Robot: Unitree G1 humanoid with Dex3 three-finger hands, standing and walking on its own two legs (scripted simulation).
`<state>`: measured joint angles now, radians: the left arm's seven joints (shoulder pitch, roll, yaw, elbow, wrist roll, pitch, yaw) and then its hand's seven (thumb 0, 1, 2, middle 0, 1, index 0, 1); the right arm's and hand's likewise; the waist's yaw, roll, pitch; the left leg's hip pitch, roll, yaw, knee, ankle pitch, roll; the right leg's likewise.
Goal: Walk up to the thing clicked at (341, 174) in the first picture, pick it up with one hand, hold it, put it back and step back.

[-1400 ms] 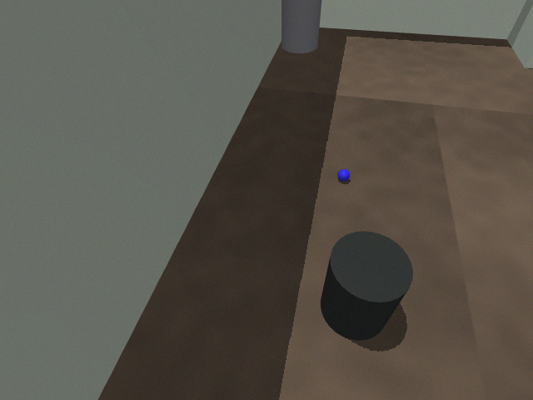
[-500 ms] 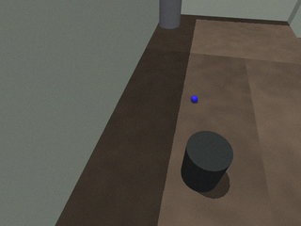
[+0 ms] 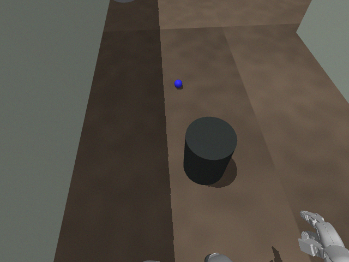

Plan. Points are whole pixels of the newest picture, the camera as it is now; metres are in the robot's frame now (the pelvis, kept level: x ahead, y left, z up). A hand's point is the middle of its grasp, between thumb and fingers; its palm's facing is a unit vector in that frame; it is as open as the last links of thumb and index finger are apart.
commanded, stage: walk up
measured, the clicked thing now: (178, 83) +1.40 +0.04 -0.73
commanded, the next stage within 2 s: none
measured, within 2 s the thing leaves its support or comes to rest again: neither
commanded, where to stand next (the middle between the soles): +0.08 -0.05 m, yaw -71 degrees
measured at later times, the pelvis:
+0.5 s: pelvis +0.00 +0.00 -0.01, yaw -27 degrees
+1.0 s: pelvis +0.04 +0.01 -0.01, yaw -49 degrees
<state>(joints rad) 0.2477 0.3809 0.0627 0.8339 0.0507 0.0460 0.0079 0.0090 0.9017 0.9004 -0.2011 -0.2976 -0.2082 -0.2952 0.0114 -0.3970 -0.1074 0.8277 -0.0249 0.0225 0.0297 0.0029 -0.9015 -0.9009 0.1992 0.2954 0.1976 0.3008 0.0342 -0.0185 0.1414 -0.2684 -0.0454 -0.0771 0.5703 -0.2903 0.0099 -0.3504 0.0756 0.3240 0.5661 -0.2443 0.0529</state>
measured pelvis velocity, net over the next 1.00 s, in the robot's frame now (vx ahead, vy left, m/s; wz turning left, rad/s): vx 0.04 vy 0.01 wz -0.86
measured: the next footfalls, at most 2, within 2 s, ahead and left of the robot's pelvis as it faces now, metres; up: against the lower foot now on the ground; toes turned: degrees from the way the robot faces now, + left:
right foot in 0.42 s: +0.01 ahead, -0.12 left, +0.00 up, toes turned -27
left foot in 0.82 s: +0.19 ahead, +0.03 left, +0.00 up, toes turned -43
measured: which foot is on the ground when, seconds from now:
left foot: down 0.00-0.46, up 0.48-0.80, down 0.82-1.00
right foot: up 0.00-0.40, down 0.42-0.82, up 0.84-1.00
